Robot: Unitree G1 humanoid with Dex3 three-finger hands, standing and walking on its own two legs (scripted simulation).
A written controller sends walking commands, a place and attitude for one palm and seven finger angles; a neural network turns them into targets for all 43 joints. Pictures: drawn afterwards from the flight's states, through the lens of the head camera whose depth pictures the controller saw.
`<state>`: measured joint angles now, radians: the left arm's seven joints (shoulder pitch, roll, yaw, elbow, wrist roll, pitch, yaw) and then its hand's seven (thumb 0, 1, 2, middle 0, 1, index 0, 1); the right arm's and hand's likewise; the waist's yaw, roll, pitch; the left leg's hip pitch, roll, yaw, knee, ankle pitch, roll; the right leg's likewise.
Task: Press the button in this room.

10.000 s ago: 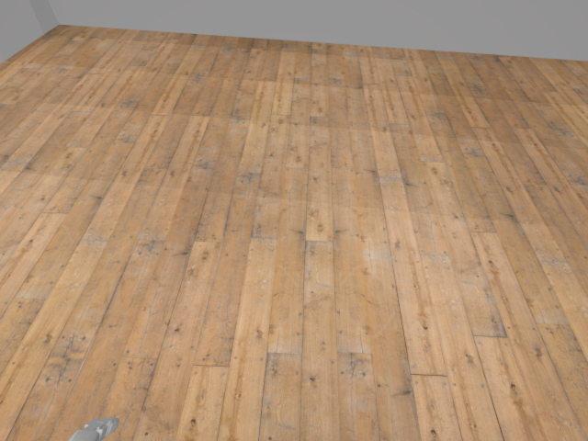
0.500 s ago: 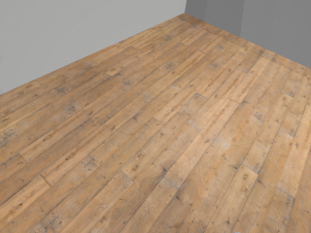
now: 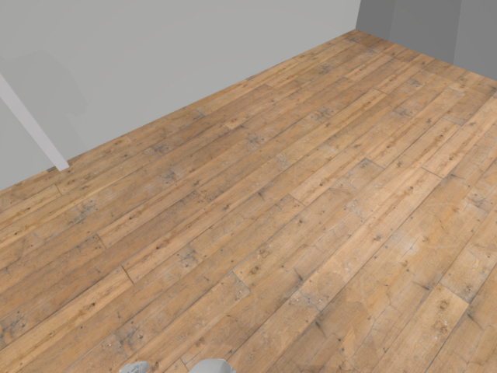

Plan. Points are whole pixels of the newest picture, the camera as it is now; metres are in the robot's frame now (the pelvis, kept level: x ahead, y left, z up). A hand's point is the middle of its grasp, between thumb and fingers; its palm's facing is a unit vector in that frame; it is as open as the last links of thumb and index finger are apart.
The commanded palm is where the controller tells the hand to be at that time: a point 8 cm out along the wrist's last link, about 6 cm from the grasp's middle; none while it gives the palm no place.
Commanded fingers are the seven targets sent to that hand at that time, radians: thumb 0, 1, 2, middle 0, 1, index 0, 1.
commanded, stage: turn or walk to find it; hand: left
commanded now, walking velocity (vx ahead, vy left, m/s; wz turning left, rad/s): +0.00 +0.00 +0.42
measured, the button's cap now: out of the picture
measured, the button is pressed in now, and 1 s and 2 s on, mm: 0 0 0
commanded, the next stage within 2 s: none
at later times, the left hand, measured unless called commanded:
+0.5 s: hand out of the picture -0.04 +0.28 -0.18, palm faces +0.26 -0.94 -0.23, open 7.4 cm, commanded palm none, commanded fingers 0.00 0.90 0.90 -0.20 -0.30 -0.20 -0.30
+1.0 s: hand out of the picture -0.06 +0.21 -0.15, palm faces +0.42 -0.87 -0.25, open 7.4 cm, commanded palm none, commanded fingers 0.00 0.90 0.90 -0.20 -0.30 -0.20 -0.30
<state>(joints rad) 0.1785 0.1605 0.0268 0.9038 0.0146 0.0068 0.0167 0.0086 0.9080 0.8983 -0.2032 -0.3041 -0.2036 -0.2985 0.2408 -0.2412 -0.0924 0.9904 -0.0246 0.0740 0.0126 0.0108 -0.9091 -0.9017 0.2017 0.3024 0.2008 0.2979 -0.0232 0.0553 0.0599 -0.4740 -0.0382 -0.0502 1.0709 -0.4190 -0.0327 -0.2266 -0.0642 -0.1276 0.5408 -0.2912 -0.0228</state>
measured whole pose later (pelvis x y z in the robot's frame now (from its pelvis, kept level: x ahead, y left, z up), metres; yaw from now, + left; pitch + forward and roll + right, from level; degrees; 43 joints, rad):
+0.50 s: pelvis -0.04 +0.06 +0.00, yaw +12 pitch -1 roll -1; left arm 0.22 0.27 0.07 0.99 0.02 0.06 0.01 0.01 0.91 0.90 -0.20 -0.30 -0.20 -0.30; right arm 0.15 -0.18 -0.04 0.96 -0.02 0.01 0.00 0.01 -0.91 -0.90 0.20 0.30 0.20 0.30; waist 0.02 -0.04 0.07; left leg -0.24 -0.01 0.03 0.50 -0.25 0.05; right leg -0.45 -0.10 -0.06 1.06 -0.41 0.08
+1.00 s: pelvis -0.06 +0.01 +0.00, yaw +25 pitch -1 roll +1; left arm 0.20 0.16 0.03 0.93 0.02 0.01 0.02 0.01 0.91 0.90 -0.20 -0.30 -0.20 -0.30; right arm 0.26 -0.24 -0.10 1.00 -0.03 0.07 0.02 0.01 -0.91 -0.90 0.20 0.30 0.20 0.30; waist -0.03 0.04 0.06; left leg -0.50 -0.01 -0.04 1.14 -0.38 -0.05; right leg -0.20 -0.07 -0.14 0.50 -0.27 -0.01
